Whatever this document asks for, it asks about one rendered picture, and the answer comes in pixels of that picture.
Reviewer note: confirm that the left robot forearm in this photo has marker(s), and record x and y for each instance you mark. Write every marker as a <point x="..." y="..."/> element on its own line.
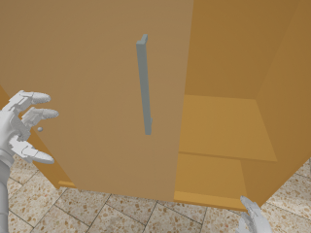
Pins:
<point x="6" y="162"/>

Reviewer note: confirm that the handle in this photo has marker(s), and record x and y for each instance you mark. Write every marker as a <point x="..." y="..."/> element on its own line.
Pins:
<point x="141" y="50"/>

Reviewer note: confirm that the robot left hand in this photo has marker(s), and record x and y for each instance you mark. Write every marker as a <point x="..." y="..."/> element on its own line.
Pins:
<point x="10" y="125"/>

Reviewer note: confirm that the robot right hand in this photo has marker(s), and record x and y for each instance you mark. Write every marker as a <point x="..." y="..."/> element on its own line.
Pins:
<point x="255" y="221"/>

